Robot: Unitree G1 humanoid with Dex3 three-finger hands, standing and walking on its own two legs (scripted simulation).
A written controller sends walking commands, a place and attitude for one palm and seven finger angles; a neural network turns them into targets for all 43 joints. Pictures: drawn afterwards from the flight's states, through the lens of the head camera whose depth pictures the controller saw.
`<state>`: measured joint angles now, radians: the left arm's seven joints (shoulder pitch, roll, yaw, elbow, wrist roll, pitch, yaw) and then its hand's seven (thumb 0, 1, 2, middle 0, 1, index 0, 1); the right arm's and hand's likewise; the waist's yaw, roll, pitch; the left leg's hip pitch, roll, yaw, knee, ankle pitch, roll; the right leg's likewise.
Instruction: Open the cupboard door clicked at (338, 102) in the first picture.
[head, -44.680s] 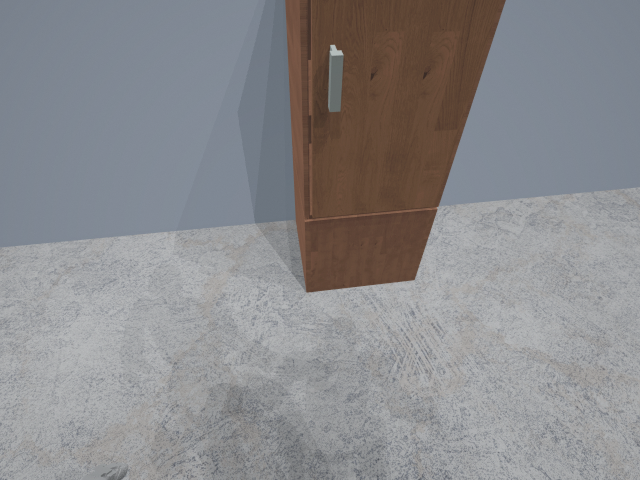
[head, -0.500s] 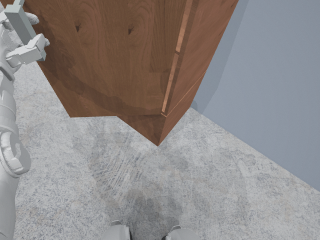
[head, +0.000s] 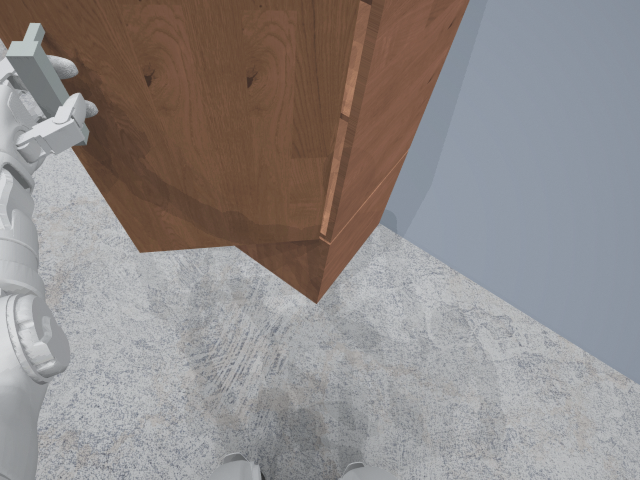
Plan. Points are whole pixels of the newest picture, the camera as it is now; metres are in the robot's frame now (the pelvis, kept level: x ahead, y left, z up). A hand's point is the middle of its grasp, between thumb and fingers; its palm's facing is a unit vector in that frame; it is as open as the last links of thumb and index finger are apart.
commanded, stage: pull the door open along its arc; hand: left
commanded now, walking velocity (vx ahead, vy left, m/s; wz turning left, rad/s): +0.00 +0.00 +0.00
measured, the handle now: (56, 87) +0.56 +0.26 +0.13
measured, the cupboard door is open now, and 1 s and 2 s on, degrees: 44 89 87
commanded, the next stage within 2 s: open thumb and fingers to let go in 0.86 s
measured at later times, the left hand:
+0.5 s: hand (113, 228) +0.37 +0.17 +0.13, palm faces +0.31 -0.95 +0.06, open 6.4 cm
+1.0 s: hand (212, 300) +0.29 +0.08 +0.13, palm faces +0.44 -0.90 +0.02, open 6.4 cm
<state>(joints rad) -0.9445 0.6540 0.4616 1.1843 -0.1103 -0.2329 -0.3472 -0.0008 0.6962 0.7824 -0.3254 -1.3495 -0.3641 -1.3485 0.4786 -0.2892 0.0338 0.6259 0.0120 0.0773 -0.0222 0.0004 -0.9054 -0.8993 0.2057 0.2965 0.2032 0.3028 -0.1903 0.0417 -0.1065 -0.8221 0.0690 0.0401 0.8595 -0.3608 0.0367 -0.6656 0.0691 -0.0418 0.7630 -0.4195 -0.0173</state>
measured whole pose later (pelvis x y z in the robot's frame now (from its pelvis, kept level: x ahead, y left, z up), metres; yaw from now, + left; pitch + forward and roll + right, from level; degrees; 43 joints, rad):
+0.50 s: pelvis +0.00 -0.01 +0.02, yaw +1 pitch +7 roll -1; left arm -0.24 0.13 0.23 0.28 -0.16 -0.04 0.13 0.00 0.64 0.75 -0.33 -1.31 -0.34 -1.28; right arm 0.21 -0.23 0.02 0.53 0.03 0.05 0.00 0.00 -0.91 -0.90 0.20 0.30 0.20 0.30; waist -0.03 0.04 -0.12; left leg -0.52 0.04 0.06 0.72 -0.33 0.02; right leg -0.40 0.04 -0.02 0.69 -0.42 -0.03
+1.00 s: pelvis +0.00 -0.05 +0.03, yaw +4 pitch +0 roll +1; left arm 0.06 -0.05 -0.08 -0.01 -0.03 0.00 0.45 0.00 0.65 0.75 -0.31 -1.32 -0.32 -1.32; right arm 0.21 -0.23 0.01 0.62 -0.03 0.07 -0.03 0.01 -0.91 -0.90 0.20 0.30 0.20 0.30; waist 0.00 0.05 -0.06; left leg -0.36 0.03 0.00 0.63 -0.27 -0.02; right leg -0.23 0.04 -0.08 0.63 -0.41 -0.07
